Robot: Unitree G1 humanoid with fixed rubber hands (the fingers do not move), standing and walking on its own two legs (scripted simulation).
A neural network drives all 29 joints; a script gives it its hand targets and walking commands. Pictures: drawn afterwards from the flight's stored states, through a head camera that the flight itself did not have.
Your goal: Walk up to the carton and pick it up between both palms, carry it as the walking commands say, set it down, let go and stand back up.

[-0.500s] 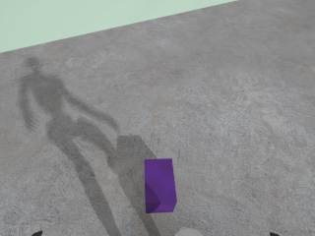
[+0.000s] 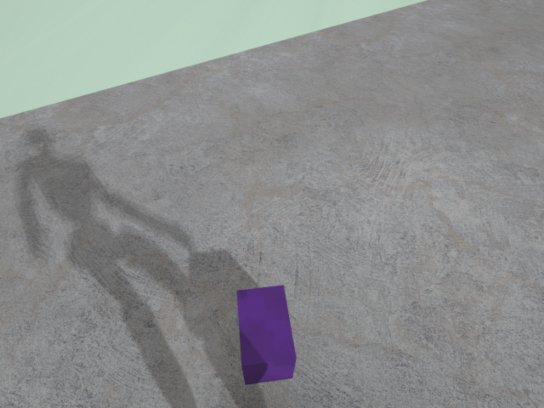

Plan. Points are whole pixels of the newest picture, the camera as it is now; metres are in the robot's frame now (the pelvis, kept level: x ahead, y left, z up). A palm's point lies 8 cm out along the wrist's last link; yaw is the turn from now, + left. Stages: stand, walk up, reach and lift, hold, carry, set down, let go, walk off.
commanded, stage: walk up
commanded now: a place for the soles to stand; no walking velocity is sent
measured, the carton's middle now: (264, 334) +0.49 +0.01 -0.65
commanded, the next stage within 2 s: none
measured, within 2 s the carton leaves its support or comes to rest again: neither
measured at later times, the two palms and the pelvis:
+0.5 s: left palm out of the picture +0.09 +0.33 -0.10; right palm out of the picture +0.13 -0.33 -0.11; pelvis +0.02 -0.01 -0.01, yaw -2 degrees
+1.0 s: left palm out of the picture +0.14 +0.37 -0.09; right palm out of the picture +0.10 -0.30 -0.12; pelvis +0.02 +0.03 -0.02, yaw +0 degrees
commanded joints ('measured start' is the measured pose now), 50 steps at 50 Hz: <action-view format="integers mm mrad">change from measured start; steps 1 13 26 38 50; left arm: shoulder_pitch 3 14 56 34 -113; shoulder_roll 222 280 336 195 254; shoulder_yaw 49 30 65 36 53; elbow -32 -67 -85 -91 -186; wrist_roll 7 7 10 -15 10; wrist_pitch -28 -41 -55 -41 -24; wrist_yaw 5 53 66 48 17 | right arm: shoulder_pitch -67 -89 -148 -53 91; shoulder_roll -222 -201 -190 -247 -207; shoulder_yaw -36 -69 -62 -68 -72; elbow -50 -90 -134 -129 -36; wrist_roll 5 1 8 5 10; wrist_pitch -11 23 37 18 -7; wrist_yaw -7 12 4 -14 -11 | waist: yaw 28 -18 27 1 -55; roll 6 -52 -101 143 -80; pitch -3 -76 -58 -74 -87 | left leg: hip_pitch -59 147 -150 118 154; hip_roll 178 93 13 188 -61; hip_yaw -234 -282 -258 -423 -223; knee -301 -67 176 -106 -53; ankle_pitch -172 55 -190 593 17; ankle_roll -35 -27 -64 137 -51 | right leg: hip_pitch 29 -178 66 -70 -166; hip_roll -52 -157 -338 6 -149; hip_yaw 87 286 446 -47 57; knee -152 -120 -155 28 0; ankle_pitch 59 217 500 -87 63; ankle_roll -60 -150 -299 -36 -117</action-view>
